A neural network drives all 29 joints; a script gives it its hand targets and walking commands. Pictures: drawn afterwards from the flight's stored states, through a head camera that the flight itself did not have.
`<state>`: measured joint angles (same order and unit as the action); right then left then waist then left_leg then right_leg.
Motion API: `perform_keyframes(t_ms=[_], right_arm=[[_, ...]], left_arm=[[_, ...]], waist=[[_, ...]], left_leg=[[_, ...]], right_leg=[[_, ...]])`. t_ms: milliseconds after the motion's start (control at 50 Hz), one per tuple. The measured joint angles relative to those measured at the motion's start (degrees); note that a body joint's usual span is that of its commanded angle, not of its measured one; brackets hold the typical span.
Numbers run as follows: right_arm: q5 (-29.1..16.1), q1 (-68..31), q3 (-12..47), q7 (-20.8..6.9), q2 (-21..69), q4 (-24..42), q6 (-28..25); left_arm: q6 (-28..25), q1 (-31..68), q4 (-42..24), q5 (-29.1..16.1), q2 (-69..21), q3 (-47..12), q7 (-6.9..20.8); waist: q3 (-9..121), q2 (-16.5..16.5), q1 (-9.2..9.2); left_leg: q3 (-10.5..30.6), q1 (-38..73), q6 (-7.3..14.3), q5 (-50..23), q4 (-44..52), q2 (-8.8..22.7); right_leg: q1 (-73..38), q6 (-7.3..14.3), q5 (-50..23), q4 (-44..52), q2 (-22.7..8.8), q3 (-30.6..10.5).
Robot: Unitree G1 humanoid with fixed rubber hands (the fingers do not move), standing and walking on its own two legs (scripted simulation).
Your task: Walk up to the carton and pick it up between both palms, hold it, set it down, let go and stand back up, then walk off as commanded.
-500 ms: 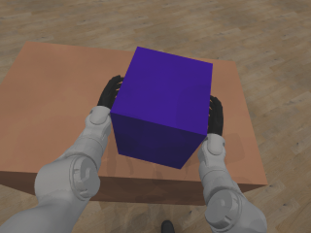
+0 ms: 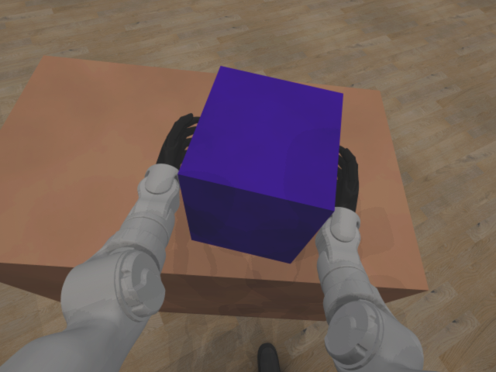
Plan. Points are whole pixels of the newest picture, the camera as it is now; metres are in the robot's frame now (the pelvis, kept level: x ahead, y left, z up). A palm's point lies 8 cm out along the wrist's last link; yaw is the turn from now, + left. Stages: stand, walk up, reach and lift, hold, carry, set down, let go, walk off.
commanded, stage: reach and lift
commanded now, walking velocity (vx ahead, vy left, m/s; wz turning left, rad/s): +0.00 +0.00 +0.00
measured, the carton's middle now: (259, 174) +0.43 -0.09 -0.01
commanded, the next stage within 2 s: none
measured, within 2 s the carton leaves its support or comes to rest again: leaves its support in 1.08 s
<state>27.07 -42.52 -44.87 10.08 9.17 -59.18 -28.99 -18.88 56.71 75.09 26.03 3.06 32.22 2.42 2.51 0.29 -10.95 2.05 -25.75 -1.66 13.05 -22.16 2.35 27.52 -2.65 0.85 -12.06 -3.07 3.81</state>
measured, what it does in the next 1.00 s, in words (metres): stands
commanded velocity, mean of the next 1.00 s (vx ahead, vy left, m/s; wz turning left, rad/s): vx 0.00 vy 0.00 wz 0.00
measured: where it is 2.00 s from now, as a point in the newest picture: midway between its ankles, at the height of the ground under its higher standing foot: outside the picture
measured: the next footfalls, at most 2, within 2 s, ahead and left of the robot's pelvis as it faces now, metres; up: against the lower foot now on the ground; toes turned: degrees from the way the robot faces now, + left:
none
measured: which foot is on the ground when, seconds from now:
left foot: down 0.00-1.00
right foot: down 0.00-1.00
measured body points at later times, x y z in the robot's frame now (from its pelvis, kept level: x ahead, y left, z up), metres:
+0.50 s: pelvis +0.00 +0.00 +0.00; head +0.12 +0.01 +0.44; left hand +0.48 +0.05 +0.02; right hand +0.37 -0.23 +0.01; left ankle -0.04 +0.13 -0.74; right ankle +0.03 -0.15 -0.74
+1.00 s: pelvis +0.01 +0.00 +0.00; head +0.09 +0.00 +0.44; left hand +0.46 +0.06 +0.03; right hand +0.37 -0.22 +0.02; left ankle -0.04 +0.13 -0.74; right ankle +0.03 -0.15 -0.74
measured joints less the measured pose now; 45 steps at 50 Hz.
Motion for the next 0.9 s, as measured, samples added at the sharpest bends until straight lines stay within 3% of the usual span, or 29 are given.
perform_keyframes(t_ms=[460,900], right_arm=[[-1.9,0.7,0.7,0.4,-0.6,-2.3,-2.1],[-8.6,4.4,11.4,0.8,-3.9,-1.9,0.1]], left_arm=[[0.2,-0.5,-0.2,0.0,0.1,-2.7,-0.9],[0.1,-5.1,-1.4,-6.8,-1.1,-9.9,-3.9]], waist=[[1.0,-0.2,0.48],[2.4,2.1,1.87]], left_leg=[[-0.5,-0.2,-0.3,0.2,0.1,0.6],[-0.8,1.7,-0.3,0.0,1.1,0.8]], right_leg=[[-0.1,0.3,-0.2,0.8,0.4,0.5],[-2.1,0.4,-0.4,2.0,0.5,0.9]])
